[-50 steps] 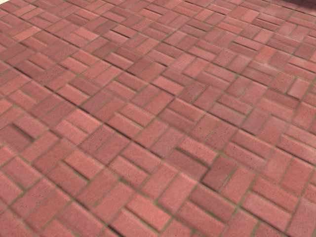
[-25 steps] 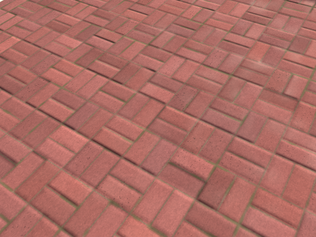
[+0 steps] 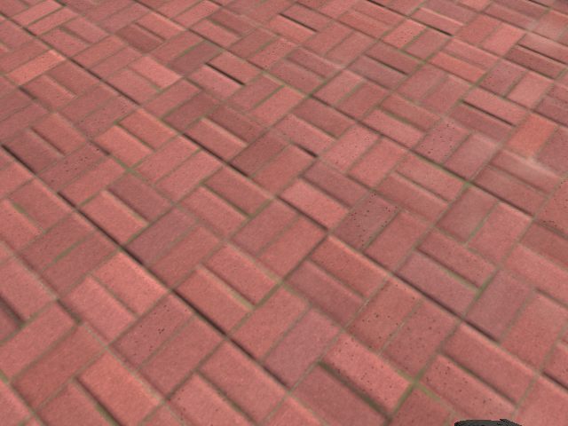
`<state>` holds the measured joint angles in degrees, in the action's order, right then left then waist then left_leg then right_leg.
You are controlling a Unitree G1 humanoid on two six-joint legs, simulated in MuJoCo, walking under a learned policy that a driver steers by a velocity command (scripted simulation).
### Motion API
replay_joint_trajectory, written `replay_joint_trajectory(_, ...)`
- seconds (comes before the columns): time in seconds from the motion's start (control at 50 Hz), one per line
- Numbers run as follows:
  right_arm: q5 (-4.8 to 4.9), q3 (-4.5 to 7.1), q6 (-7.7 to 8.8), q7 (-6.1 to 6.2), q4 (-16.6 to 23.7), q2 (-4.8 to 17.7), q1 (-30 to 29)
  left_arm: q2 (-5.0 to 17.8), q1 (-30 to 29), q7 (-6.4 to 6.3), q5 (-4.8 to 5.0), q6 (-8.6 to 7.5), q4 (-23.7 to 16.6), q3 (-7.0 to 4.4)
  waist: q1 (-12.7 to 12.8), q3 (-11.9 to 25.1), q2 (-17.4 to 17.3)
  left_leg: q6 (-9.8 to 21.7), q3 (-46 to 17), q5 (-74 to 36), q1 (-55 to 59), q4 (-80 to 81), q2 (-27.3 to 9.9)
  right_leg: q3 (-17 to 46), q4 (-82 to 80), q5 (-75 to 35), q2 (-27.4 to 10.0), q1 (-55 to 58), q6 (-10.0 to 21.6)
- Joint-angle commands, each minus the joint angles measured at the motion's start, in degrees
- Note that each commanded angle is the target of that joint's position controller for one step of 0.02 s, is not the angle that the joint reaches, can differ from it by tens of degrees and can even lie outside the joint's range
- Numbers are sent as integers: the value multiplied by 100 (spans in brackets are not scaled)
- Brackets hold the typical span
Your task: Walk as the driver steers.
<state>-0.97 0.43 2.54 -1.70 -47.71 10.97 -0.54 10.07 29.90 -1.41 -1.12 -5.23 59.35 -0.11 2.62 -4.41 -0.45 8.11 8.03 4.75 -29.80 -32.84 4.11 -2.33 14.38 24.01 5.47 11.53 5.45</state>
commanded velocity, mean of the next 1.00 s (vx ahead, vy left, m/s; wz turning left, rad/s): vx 0.50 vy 0.00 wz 0.53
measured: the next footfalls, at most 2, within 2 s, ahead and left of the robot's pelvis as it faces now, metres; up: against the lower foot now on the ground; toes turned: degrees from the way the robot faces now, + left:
left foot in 0.02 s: +0.18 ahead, +0.04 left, +0.00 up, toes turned +3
right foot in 0.58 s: +0.52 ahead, -0.06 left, +0.00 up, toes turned +22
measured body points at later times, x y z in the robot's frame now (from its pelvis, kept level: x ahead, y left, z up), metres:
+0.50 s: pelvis +0.27 +0.00 +0.02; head +0.31 +0.02 +0.47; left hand +0.46 +0.26 -0.07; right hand +0.26 -0.27 -0.11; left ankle +0.14 +0.04 -0.72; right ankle +0.47 -0.10 -0.68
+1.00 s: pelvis +0.52 +0.06 +0.02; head +0.55 +0.07 +0.47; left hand +0.35 +0.26 -0.11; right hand +0.82 -0.02 -0.08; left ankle +0.58 +0.24 -0.67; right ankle +0.49 -0.07 -0.72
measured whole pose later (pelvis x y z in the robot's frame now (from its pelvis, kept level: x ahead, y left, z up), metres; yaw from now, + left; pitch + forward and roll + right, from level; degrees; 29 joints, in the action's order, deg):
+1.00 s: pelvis +0.52 +0.06 +0.02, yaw +34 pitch +1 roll -2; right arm -2.0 2.2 0.2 -4.5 -41.6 14.7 2.5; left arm 13.5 24.7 0.0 -1.1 -5.2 51.5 -2.3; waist 3.6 -2.6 -2.2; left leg 3.9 1.7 2.3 -37.7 -44.3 -3.4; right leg -12.7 13.6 16.1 0.8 1.4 1.2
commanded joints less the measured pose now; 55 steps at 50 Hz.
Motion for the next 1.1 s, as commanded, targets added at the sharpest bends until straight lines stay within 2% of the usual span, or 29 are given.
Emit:
replay_joint_trajectory(0.02,-60,380,59,130,-605,994,2547,1137,-432,-77,-14,2,-334,-236,-1457,1083,430,531,-598,301,3068,470,-114,-174,3577,-6507,-1477,-1513,-160)
replay_joint_trajectory(0.04,-100,492,36,157,-666,1380,2986,784,-370,-39,-74,-27,-504,-174,-1336,1470,-469,938,-2419,331,3928,414,-1470,-434,5655,-2275,-763,-2669,-126)
replay_joint_trajectory(0.06,-39,516,-22,113,-628,1433,2643,579,75,75,34,-29,-619,-178,-770,1658,-1211,1931,-5296,894,4794,1339,-2382,231,7189,581,67,-4746,-283)
replay_joint_trajectory(0.08,110,504,-7,62,-524,1239,2021,888,-480,92,-78,-82,-773,-201,-647,886,-295,1667,-4759,1668,4064,1846,-2157,712,6842,-150,-446,-5224,-98)
replay_joint_trajectory(0.1,98,452,4,47,-426,980,1671,1034,-949,134,-39,-142,-930,-248,-547,368,-3,1495,-4206,1537,3239,2093,-2018,647,6499,-574,-608,-5111,-96)
replay_joint_trajectory(0.12,54,400,38,46,-454,770,1551,982,-1081,134,-41,-148,-976,-252,-286,41,411,1281,-3783,862,2562,2224,-1810,635,6089,-729,-793,-4836,-141)
replay_joint_trajectory(0.14,54,371,88,79,-454,718,1553,910,-1118,136,-100,-67,-1018,-245,-129,19,520,1136,-3422,322,2116,2236,-1575,658,5793,-733,-909,-4518,-240)
replay_joint_trajectory(0.18,77,355,193,110,-518,785,1691,700,-1075,160,-164,126,-1085,-200,27,82,336,1001,-2907,-395,1684,2276,-1296,555,5267,-705,-1006,-4180,-438)
replay_joint_trajectory(0.24,99,395,221,139,-580,1006,2060,686,-1727,177,-157,246,-1389,-188,-110,-22,64,817,-2538,-663,1446,2395,-1002,329,4467,-1297,-1071,-4417,-664)
replay_joint_trajectory(0.34,101,389,145,162,-652,993,2869,765,-2915,227,-119,306,-1837,-189,-634,101,-227,279,-2606,-1419,2345,2112,-859,264,3346,-2393,-937,-5069,-791)
replay_joint_trajectory(0.46,-11,408,91,258,-613,1059,3341,784,-3948,283,-59,234,-2304,-95,-958,79,-434,409,-2968,-2186,3392,1562,-979,261,2360,-2079,-601,-5320,-719)
replay_joint_trajectory(0.5,-26,441,92,303,-537,1142,3187,857,-3866,278,-23,168,-2374,-93,-821,109,-521,352,-3098,-2431,3389,1344,-1062,338,1899,-1965,-515,-4800,-605)
replay_joint_trajectory(0.52,-20,460,97,316,-464,1204,2945,931,-3548,256,-4,137,-2313,-116,-614,178,-558,240,-3076,-2682,3156,1168,-1037,346,1620,-1813,-434,-4160,-518)
replay_joint_trajectory(0.54,-10,477,120,298,-389,1275,2706,1063,-2983,207,11,103,-2153,-172,-344,409,-554,96,-3026,-3220,2870,743,-923,309,1405,-1624,-275,-3226,-408)
replay_joint_trajectory(0.56,35,484,168,232,-350,1315,2543,1244,-2153,139,14,40,-1920,-253,53,851,-347,-42,-2850,-3373,2589,-144,-665,326,1062,-1864,-303,-2055,-257)
replay_joint_trajectory(0.58,113,443,234,160,-212,1134,2489,1583,-1231,30,-96,-25,-1800,-356,412,1570,-23,-147,-2640,-2162,1808,-1425,-391,1119,1044,-1230,-1188,-593,-13)
replay_joint_trajectory(0.6,294,326,242,177,-35,542,2900,2008,-796,-44,-255,15,-1815,-464,268,2293,1129,-318,-1833,1740,221,-3052,320,3198,910,-895,-2838,900,395)
replay_joint_trajectory(0.62,165,387,180,223,5,997,3219,1941,-1014,6,-163,104,-1802,-508,-26,2443,1552,-278,-1577,2642,-448,-3868,226,4749,457,-458,-3190,617,836)
replay_joint_trajectory(0.64,29,421,92,232,-118,1126,2919,1342,-1461,36,-109,132,-1895,-410,-163,1473,683,-296,-1529,2049,-668,-4090,-164,4008,279,-20,-2914,-270,750)
replay_joint_trajectory(0.66,-22,405,62,167,-80,1036,2510,963,-1734,68,-75,117,-1901,-323,-155,836,178,-347,-1439,1619,-601,-3891,-329,3079,94,-314,-2563,-1037,621)
replay_joint_trajectory(0.68,-34,405,25,111,-33,925,2352,863,-1806,77,-101,97,-1857,-289,-247,567,227,-384,-1381,1446,-482,-3689,-475,2455,-91,-787,-2302,-1484,462)
replay_joint_trajectory(0.7,-103,408,-39,51,22,885,2279,862,-1693,67,-83,55,-1750,-280,-310,424,449,-424,-1341,1402,-391,-3546,-585,2001,-200,-1279,-2141,-1768,404)
replay_joint_trajectory(0.74,-124,385,-154,-31,97,774,2204,872,-1462,112,-16,-62,-1587,-293,-376,428,559,-440,-1241,1298,-338,-3498,-626,1445,-309,-2137,-2036,-1917,377)
replay_joint_trajectory(0.8,-129,351,-219,-128,368,694,1655,915,-1247,149,35,-157,-1449,-326,-373,355,547,-471,-1189,829,-847,-3357,-742,840,-512,-2695,-2058,-1801,418)
replay_joint_trajectory(0.92,-85,215,-170,-264,848,544,433,992,-889,157,4,-118,-1223,-343,-177,91,502,-507,-763,-449,-878,-1701,-752,-278,-568,-3206,-1808,-1731,245)
replay_joint_trajectory(1.0,-115,163,-160,-321,1137,567,-263,1195,-512,90,-1,-53,-1050,-393,24,-81,493,-329,-367,-181,-652,-722,-710,-564,-455,-3416,-2032,-1194,180)
replay_joint_trajectory(1.04,-152,176,-162,-299,1215,617,-359,1278,-370,49,-15,33,-952,-409,26,-61,507,-167,-175,352,-452,-406,-544,-748,-84,-4201,-2113,-822,129)
replay_joint_trajectory(1.06,-169,195,-164,-272,1208,648,-272,1357,-340,29,-20,77,-914,-422,-36,43,566,-63,-52,678,-161,-285,-367,-879,293,-5096,-2129,-702,91)
replay_joint_trajectory(1.1,-199,298,-123,-205,986,820,561,1525,-308,0,-19,183,-876,-451,-391,601,628,205,65,1117,937,11,92,-1096,1776,-6370,-2123,-680,37)
Keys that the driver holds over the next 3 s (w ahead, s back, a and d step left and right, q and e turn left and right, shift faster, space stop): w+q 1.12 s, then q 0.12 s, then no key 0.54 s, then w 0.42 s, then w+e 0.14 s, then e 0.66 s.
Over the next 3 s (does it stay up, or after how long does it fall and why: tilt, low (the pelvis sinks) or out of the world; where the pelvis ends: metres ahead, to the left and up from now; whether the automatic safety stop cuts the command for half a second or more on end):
stays up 0.91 0.45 0.02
